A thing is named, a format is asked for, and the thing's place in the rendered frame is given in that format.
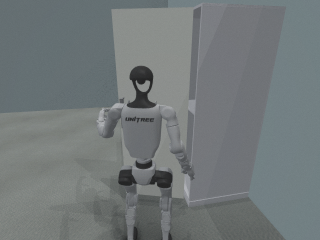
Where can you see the handle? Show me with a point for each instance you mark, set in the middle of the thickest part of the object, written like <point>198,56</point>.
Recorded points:
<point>121,100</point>

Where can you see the robot head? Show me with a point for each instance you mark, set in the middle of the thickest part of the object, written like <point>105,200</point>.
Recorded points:
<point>141,74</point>

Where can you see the robot right thigh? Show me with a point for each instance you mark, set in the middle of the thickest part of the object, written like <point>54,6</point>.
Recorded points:
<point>164,178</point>

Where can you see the robot left forearm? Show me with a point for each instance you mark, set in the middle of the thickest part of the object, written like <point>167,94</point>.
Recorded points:
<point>100,123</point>

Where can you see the robot left upper arm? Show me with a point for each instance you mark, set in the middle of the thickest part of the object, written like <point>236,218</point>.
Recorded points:
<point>113,116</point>

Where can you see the robot right upper arm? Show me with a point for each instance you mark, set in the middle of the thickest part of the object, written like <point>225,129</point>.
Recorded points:
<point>173,129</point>

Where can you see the robot left hand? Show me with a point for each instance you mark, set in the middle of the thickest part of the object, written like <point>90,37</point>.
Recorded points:
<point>102,113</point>

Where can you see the fridge door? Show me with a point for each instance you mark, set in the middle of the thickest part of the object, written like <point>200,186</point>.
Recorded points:
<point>161,40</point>

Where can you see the robot right hand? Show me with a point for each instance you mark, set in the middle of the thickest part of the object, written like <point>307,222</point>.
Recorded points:
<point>190,172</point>

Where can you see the robot right forearm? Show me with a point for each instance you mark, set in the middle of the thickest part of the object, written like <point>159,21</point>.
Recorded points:
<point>183,158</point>

